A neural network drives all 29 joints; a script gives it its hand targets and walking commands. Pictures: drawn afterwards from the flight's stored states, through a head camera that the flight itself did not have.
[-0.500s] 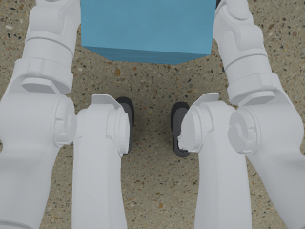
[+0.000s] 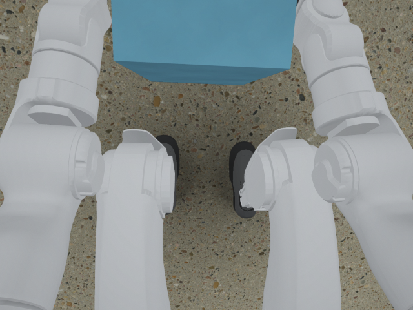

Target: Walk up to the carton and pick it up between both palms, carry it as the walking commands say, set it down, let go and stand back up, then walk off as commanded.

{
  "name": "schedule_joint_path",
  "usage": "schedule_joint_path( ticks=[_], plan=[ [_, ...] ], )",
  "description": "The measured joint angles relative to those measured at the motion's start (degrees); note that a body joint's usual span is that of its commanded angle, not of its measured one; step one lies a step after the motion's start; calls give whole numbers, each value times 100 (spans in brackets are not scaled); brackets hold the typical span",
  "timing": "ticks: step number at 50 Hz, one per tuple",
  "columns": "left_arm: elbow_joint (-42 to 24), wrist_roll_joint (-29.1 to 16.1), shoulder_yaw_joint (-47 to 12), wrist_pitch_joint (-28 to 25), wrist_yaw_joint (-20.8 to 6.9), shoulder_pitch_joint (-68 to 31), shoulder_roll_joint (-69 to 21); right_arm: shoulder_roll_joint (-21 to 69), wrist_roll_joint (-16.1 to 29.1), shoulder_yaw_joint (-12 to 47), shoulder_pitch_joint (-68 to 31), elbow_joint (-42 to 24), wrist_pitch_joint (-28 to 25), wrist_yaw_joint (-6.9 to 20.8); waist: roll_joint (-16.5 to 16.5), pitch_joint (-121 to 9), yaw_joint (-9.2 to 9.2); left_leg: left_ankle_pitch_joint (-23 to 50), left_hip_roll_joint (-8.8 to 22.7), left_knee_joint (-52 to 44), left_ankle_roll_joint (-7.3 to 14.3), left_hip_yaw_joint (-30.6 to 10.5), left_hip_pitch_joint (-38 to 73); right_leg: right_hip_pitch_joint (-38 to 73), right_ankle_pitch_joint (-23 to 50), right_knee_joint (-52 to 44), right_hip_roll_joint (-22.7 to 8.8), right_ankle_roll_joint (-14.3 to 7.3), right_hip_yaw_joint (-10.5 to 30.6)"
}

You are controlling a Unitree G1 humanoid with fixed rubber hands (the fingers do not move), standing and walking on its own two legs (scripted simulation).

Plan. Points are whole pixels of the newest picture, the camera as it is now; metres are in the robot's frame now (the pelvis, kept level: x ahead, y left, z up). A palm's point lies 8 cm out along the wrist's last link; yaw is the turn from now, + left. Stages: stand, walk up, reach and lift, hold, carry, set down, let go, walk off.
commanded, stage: set down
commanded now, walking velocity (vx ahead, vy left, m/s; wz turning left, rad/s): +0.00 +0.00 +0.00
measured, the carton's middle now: (201, 12) +0.52 +0.03 -0.23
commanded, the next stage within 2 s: none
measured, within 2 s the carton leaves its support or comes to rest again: rests again in 1.30 s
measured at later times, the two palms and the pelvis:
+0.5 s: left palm out of the picture +0.55 +0.18 -0.16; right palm out of the picture +0.55 -0.12 -0.16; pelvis +0.00 +0.00 -0.01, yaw +0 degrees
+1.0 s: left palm out of the picture +0.56 +0.18 -0.16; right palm out of the picture +0.55 -0.13 -0.16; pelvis +0.00 +0.00 -0.02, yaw -1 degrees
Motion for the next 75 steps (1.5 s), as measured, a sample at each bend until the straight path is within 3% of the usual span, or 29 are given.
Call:
schedule_joint_path(
  ticks=[8,20,31,41,54,62,65,69,75],
  plan=[
    [0,85,0,-6,-266,-5,0,-106,-74,-81,-11,154,-9,214,0,-96,20,6,0,69,0,0,-141,-150,6,75,21,-2,0],
    [123,314,116,12,-375,-5,1,-56,-96,-165,16,175,45,274,0,-464,12,50,9,96,0,0,-461,-512,68,130,45,-25,0],
    [148,575,447,2,-622,-4,-32,-52,-323,-333,17,187,31,522,0,-647,16,72,22,139,0,-1,-668,-724,102,164,72,-20,0],
    [148,622,488,-52,-655,-4,-44,-72,-373,-357,14,187,10,583,0,-650,27,72,22,171,0,-4,-700,-747,100,184,86,4,0],
    [184,652,492,-149,-657,-3,-47,-84,-382,-359,12,198,-32,608,0,-650,35,55,22,202,0,-7,-711,-761,86,214,99,14,0],
    [501,652,494,-456,-600,0,-47,-90,-382,-359,13,410,-392,604,0,-650,43,30,22,215,0,-7,-709,-761,63,228,104,22,1],
    [782,649,495,-472,-416,22,-46,-126,-384,-293,11,435,-499,470,0,-638,68,-3,22,215,0,-7,-707,-761,33,228,106,20,3],
    [644,459,496,-604,-206,38,10,-311,-298,70,-38,436,-608,288,0,-506,137,-35,23,215,0,-6,-685,-741,3,228,109,16,4],
    [396,85,494,-679,-139,46,360,-512,13,421,-96,437,-644,169,0,-205,92,-58,23,215,0,-6,-560,-618,-17,228,111,1,4]
  ],
)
